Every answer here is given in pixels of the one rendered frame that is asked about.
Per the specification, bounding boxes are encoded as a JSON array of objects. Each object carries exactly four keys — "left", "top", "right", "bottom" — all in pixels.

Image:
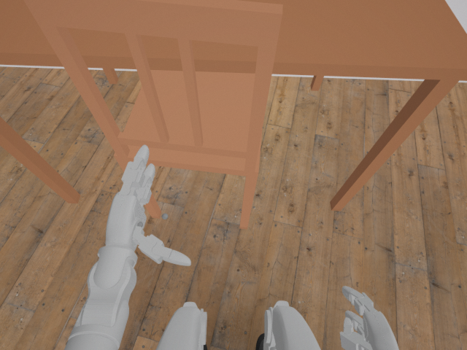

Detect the robot left forearm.
[{"left": 64, "top": 245, "right": 138, "bottom": 350}]

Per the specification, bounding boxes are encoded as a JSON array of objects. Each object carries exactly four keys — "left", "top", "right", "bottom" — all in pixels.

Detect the table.
[{"left": 0, "top": 0, "right": 467, "bottom": 211}]

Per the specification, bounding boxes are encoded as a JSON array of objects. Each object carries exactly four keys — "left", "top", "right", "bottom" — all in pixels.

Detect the robot left hand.
[{"left": 105, "top": 145, "right": 191, "bottom": 266}]

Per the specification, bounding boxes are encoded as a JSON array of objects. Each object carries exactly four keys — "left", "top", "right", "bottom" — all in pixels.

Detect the robot right shin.
[{"left": 263, "top": 300, "right": 289, "bottom": 350}]

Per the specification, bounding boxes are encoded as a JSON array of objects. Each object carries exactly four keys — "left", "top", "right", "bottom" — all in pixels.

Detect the robot right hand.
[{"left": 340, "top": 286, "right": 399, "bottom": 350}]

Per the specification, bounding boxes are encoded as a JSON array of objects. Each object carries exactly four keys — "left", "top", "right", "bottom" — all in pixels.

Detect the chair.
[{"left": 24, "top": 0, "right": 283, "bottom": 230}]

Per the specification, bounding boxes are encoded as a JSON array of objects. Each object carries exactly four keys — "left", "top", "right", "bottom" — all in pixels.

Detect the robot left thigh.
[{"left": 156, "top": 306, "right": 207, "bottom": 350}]

